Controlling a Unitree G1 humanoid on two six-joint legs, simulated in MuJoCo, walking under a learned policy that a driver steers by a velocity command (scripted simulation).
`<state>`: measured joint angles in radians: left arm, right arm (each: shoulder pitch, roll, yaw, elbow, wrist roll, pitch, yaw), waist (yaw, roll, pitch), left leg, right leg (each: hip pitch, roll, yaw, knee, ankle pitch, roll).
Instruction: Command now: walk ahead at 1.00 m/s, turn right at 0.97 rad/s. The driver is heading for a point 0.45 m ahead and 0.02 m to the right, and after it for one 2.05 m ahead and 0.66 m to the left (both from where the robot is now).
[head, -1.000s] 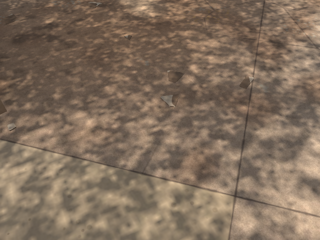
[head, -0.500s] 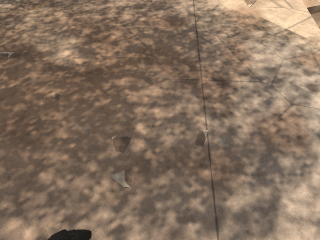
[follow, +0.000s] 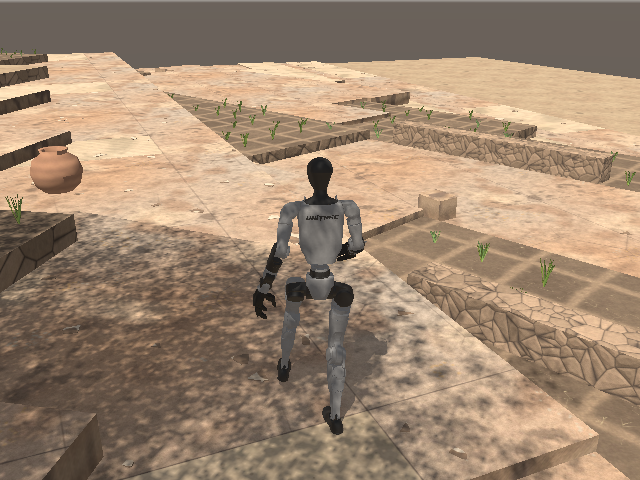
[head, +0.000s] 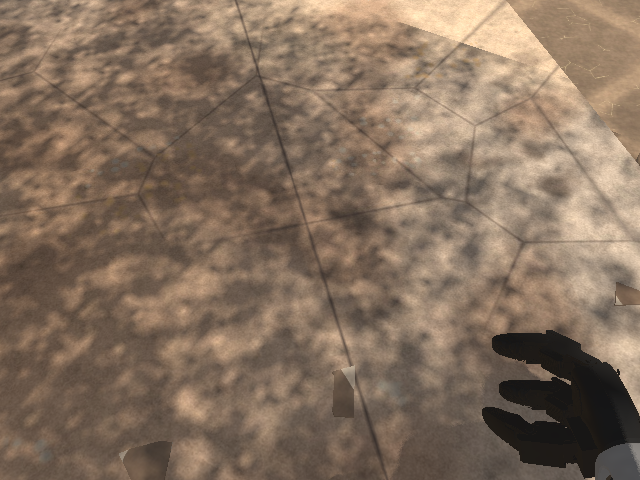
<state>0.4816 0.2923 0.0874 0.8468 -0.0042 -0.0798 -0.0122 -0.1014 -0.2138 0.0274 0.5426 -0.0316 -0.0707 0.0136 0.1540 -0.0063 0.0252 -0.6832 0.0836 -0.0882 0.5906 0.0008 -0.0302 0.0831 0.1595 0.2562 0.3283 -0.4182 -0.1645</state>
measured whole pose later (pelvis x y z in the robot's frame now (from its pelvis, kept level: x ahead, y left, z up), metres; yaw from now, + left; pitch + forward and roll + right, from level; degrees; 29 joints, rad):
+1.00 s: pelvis +0.90 -0.07 -0.03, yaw +7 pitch -1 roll +0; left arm 0.30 0.25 0.02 0.81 0.04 -0.08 0.01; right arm 0.21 -0.32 -0.07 0.76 -0.02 0.00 0.04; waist -0.03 0.01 0.05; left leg -0.51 -0.15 0.12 0.77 -0.29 0.22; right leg -0.14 -0.02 -0.04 1.39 -0.37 0.02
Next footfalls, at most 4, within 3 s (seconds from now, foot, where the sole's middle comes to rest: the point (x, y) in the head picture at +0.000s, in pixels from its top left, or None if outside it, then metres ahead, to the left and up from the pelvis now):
0.06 left None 0.26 0.18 -0.76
0.48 right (457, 428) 0.58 -0.15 -0.76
0.94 left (419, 248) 1.03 -0.05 -0.76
1.36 right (449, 131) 1.48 -0.11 -0.76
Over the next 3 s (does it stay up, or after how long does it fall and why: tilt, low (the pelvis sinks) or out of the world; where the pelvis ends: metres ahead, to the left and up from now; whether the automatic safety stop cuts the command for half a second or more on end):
stays up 2.28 1.02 0.00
